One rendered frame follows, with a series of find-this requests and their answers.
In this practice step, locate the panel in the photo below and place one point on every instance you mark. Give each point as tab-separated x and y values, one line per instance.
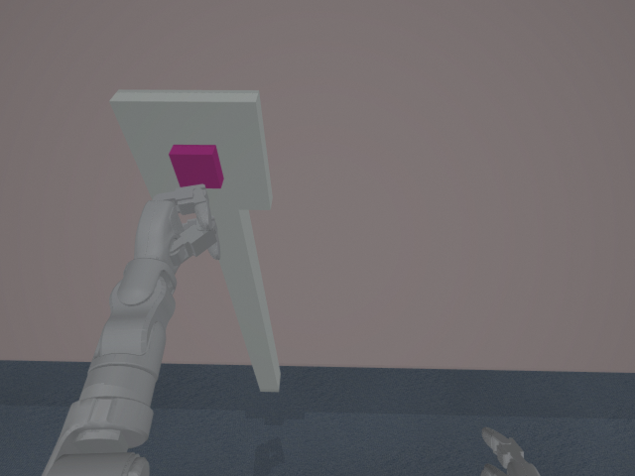
152	121

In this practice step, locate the robot left upper arm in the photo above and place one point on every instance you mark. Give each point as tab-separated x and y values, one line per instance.
101	464

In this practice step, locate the button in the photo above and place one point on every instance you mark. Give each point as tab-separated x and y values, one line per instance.
197	164

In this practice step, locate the right robot hand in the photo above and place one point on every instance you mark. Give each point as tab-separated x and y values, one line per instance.
509	454

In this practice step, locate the left robot hand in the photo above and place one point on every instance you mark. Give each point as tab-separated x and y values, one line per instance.
161	235

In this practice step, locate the robot left forearm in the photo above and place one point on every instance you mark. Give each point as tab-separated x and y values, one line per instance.
113	413

